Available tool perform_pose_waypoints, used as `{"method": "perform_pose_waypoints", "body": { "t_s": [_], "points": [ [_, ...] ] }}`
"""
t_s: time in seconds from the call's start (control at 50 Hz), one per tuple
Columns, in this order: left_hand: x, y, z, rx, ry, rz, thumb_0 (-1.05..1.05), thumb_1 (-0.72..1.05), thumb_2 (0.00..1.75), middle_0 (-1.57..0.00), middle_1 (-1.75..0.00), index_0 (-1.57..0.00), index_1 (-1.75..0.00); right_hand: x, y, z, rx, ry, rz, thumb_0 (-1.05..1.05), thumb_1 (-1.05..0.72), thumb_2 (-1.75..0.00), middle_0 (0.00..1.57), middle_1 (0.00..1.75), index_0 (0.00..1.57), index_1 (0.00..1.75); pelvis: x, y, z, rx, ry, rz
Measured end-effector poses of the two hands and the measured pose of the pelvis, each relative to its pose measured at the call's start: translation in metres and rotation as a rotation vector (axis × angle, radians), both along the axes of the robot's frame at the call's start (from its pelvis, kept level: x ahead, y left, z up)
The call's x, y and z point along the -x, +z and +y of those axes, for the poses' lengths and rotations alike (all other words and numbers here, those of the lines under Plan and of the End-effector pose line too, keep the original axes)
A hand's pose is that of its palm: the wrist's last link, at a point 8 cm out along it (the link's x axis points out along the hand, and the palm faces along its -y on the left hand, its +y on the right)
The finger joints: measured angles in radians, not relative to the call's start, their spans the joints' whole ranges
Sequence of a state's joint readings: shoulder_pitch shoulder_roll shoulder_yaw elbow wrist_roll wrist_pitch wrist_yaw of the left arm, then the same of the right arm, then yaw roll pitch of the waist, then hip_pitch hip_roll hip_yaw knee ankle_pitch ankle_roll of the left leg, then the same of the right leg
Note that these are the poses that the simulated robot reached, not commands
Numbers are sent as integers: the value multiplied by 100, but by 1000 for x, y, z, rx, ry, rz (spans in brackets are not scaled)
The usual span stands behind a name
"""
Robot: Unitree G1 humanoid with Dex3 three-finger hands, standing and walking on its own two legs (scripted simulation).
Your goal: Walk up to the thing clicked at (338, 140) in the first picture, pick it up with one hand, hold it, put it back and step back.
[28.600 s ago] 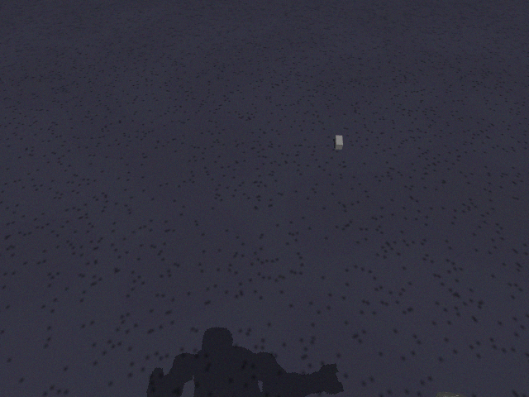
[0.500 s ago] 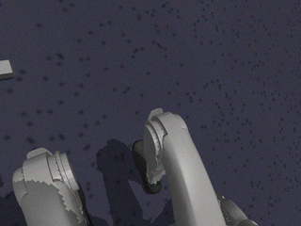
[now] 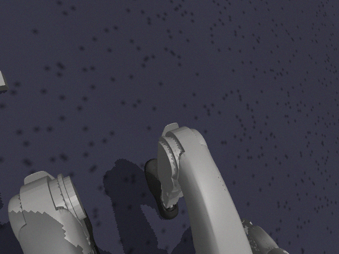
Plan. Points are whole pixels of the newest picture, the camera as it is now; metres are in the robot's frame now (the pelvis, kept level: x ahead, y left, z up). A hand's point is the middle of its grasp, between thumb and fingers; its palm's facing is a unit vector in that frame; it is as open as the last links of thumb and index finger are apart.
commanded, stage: approach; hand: left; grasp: from above
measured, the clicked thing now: out of the picture +0.56 +0.27 -0.31
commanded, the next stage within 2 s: close in in 0.36 s
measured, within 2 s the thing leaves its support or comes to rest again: neither
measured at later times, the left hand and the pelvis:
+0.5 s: hand out of the picture +0.53 +0.28 -0.18, palm faces -0.44 -0.06 -0.90, open 11.4 cm; pelvis +0.00 -0.01 +0.00, yaw +0 degrees
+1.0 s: hand out of the picture +0.53 +0.27 -0.22, palm faces -0.48 -0.06 -0.88, open 11.3 cm; pelvis +0.00 +0.00 -0.01, yaw -2 degrees
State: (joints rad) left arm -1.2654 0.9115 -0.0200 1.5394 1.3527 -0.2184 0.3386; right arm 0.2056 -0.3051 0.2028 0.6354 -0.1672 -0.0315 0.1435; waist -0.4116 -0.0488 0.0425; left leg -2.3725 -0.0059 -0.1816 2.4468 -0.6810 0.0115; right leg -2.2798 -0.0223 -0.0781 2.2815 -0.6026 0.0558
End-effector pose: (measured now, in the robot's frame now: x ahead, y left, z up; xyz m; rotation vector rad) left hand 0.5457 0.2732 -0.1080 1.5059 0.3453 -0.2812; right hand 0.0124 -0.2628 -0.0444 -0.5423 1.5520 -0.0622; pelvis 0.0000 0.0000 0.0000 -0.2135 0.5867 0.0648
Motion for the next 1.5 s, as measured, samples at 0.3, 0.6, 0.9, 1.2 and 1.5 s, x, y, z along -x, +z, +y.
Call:
{"method": "perform_pose_waypoints", "body": {
  "t_s": [0.3, 0.6, 0.9, 1.2, 1.5],
  "points": [
    [8, -12, 2, -50, 100, 117, 0, -4, 60, -45, -68, -48, -63, 22, -10, 8, -63, -60, 31, 0, -90, -89, 21, 30, 20, 30, 2, 0, -2, -10, -10, -2],
    [0, -10, 5, -8, 24, 32, 0, -8, 64, -42, -72, -45, -68, -9, 1, -13, 31, 48, 11, 0, -90, -89, 21, 30, 20, 30, 1, -2, -4, 2, -5, -12],
    [8, -41, 3, -8, 56, 98, 0, -9, 67, -39, -75, -43, -70, 13, 0, 7, -18, 20, 46, -1, -90, -90, 21, 30, 20, 30, 2, -4, -1, 12, -11, -22],
    [8, -71, -3, 6, 43, 55, 0, -7, 67, -40, -73, -43, -70, 24, 8, 12, 1, 48, 74, 0, -90, -90, 21, 30, 20, 30, 0, -11, 1, 29, -27, -42],
    [6, -85, 3, 3, 79, 71, 0, -11, 66, -39, -70, -41, -68, 21, 5, 22, -21, 62, 82, -1, -90, -90, 21, 30, 20, 30, -2, -13, 5, 50, -36, -43]
  ]
}}
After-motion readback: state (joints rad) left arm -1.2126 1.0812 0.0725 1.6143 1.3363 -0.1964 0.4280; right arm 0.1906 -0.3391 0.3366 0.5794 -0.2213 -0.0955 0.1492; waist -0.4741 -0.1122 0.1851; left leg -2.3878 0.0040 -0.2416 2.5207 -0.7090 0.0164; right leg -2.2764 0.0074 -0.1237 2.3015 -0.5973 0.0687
